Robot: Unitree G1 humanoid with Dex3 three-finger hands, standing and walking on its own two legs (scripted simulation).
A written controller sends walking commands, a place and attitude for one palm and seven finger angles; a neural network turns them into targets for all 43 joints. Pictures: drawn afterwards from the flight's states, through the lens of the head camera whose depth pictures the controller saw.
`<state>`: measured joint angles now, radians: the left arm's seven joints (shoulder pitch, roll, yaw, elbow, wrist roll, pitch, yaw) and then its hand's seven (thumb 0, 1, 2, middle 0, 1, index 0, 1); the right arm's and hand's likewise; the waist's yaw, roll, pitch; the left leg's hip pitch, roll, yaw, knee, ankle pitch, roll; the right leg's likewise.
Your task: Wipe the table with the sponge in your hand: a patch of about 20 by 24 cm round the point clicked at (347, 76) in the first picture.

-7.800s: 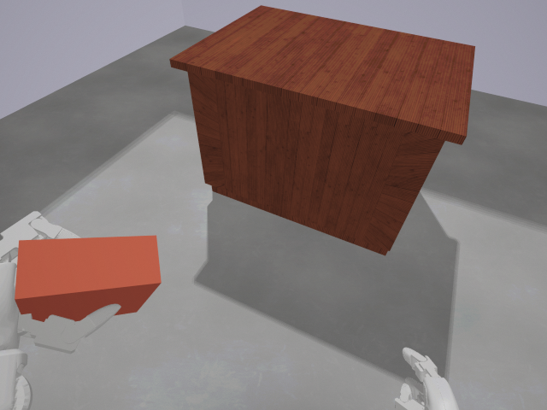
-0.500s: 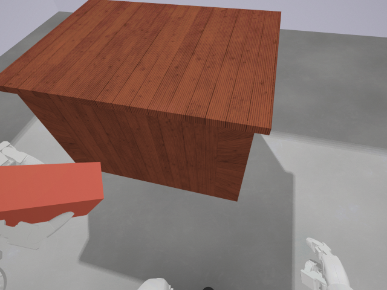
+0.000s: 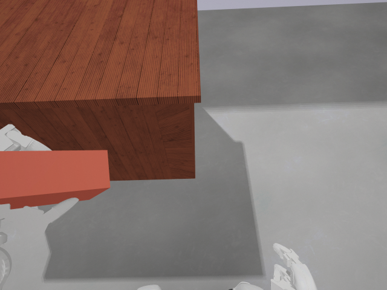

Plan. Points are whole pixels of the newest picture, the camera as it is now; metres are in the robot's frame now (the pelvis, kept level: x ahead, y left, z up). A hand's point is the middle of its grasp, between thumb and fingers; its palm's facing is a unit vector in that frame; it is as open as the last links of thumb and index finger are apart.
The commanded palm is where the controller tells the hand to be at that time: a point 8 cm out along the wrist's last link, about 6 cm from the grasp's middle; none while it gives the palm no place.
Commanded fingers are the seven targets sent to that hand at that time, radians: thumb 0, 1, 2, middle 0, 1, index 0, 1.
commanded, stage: turn to face it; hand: left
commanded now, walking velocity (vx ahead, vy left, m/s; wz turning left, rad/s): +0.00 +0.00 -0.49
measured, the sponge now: (69, 180) +0.24 +0.21 +0.16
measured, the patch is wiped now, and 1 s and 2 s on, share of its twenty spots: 0.00 0.00 0.00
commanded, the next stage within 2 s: take the last steps up to it in 0.44 s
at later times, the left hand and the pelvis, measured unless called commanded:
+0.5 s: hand (83, 191) +0.22 +0.18 +0.18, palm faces +0.25 -0.85 -0.46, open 9.7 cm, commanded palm +0.19 +0.20 +0.20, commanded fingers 0.00 0.10 1.30 -1.20 -1.60 -1.20 -1.60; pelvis -0.04 -0.03 +0.01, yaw -14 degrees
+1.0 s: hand (115, 211) +0.19 +0.12 +0.18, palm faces +0.19 -0.84 -0.50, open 9.7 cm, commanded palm +0.16 +0.17 +0.20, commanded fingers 0.00 0.10 1.30 -1.20 -1.60 -1.20 -1.60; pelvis -0.06 -0.07 +0.03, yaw -13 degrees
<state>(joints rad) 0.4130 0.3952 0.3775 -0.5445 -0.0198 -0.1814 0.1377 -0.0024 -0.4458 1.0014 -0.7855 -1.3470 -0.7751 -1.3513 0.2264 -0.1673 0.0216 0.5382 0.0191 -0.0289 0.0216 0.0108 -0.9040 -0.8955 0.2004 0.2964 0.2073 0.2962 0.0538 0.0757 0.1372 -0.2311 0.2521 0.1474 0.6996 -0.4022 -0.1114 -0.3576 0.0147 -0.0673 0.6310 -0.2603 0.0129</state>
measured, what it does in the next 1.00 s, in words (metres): steps on the spot: left foot, then right foot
